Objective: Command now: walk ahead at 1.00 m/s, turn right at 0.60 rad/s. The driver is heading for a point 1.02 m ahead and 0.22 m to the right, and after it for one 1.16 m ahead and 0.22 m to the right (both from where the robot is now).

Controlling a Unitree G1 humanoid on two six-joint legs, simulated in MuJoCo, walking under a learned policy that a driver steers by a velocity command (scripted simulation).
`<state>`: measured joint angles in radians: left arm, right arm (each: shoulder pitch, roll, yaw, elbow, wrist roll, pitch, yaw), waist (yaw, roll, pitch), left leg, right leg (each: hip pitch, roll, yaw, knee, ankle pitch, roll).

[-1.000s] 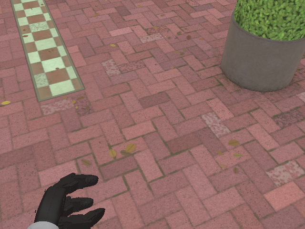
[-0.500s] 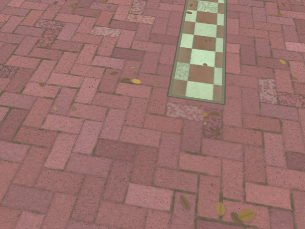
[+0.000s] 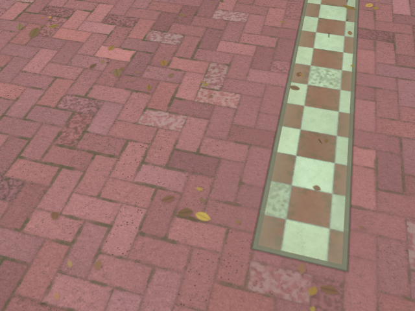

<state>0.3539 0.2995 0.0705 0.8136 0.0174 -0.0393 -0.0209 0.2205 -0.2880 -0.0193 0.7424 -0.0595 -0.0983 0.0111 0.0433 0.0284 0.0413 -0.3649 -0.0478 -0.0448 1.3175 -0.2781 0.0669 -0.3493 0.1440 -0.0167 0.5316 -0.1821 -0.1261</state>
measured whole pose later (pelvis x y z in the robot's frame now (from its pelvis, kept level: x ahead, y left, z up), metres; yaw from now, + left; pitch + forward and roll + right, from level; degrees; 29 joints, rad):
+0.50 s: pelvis +0.47 -0.01 +0.01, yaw -25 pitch +2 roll +2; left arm 0.23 0.38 0.08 0.73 0.03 -0.01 -0.04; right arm 0.29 -0.31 -0.05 0.74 -0.04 -0.10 -0.01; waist -0.01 -0.05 0.00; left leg -0.22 0.01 0.11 0.45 -0.27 -0.01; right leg -0.56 -0.01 0.01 1.29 -0.30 -0.11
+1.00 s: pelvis +0.85 -0.26 +0.01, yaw -32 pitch +0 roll -1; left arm 0.40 0.27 0.04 0.85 0.02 -0.10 -0.01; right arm 0.25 -0.27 -0.03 0.78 -0.01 -0.02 0.03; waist 0.01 0.03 0.05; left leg -0.67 0.10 -0.03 1.17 -0.19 0.05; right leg -0.04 0.09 -0.16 0.34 -0.30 -0.11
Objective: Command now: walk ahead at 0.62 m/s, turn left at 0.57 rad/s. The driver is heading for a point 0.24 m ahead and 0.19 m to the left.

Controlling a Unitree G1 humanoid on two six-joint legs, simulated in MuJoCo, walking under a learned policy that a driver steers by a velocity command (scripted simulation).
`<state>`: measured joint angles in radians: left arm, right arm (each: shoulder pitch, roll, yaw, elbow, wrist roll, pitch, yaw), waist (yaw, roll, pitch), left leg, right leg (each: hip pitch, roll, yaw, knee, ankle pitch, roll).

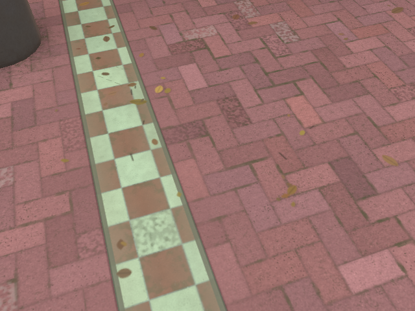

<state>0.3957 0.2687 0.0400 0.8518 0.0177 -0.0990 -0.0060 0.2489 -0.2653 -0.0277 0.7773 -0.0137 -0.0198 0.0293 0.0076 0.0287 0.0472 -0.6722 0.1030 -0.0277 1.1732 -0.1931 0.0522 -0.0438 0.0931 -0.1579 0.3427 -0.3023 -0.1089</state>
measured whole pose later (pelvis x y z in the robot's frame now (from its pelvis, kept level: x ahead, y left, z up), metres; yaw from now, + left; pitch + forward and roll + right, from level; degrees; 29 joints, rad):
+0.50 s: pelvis +0.25 +0.03 +0.00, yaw +13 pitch +0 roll -1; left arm 0.17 0.25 0.02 0.75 0.02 0.05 0.03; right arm 0.27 -0.24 -0.03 0.78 -0.01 -0.01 -0.01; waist -0.03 -0.03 0.07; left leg -0.28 -0.14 -0.02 0.35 -0.06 0.14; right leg -0.56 -0.06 0.07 1.03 -0.29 0.03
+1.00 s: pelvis +0.30 -0.02 +0.01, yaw +14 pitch -1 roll +0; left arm 0.26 0.20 -0.01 0.91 0.01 -0.01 0.04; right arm 0.25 -0.22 -0.01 0.94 -0.01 0.01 -0.02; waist -0.01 0.01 0.01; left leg -0.21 -0.09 -0.06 0.38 -0.15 0.06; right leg -0.12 0.04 0.01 0.40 -0.26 -0.04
